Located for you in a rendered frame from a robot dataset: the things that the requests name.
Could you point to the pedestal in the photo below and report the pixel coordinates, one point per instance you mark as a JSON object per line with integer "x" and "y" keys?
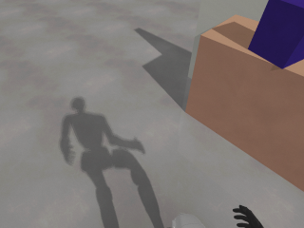
{"x": 250, "y": 102}

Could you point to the right robot hand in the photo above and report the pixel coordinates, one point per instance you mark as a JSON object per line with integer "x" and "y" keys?
{"x": 249, "y": 217}

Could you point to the right robot thigh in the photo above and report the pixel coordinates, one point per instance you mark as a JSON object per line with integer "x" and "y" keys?
{"x": 186, "y": 221}

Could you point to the carton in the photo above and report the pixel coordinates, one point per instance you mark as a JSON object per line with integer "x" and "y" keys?
{"x": 279, "y": 36}

